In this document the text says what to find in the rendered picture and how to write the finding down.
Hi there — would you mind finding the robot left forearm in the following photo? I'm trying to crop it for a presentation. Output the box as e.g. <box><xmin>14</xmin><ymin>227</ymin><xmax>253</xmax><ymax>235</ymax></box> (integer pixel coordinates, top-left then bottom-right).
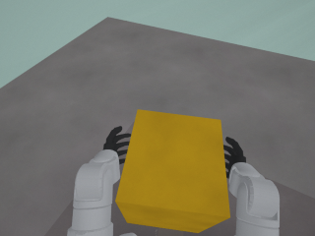
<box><xmin>67</xmin><ymin>149</ymin><xmax>120</xmax><ymax>236</ymax></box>

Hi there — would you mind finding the robot right forearm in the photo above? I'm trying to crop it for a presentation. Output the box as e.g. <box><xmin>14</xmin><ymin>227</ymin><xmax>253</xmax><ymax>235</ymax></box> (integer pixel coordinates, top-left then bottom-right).
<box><xmin>228</xmin><ymin>162</ymin><xmax>280</xmax><ymax>236</ymax></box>

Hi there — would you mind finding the left robot hand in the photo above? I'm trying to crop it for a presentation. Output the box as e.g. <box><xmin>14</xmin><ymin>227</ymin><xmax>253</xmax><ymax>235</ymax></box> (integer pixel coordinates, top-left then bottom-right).
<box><xmin>103</xmin><ymin>126</ymin><xmax>131</xmax><ymax>164</ymax></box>

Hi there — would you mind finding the carton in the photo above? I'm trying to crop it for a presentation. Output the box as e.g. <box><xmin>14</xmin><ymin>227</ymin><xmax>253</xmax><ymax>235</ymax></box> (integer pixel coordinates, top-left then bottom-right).
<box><xmin>115</xmin><ymin>109</ymin><xmax>230</xmax><ymax>233</ymax></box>

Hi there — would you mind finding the right robot hand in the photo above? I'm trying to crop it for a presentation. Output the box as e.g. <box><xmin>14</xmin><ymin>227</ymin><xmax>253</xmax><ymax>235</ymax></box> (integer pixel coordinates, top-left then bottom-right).
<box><xmin>223</xmin><ymin>137</ymin><xmax>246</xmax><ymax>179</ymax></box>

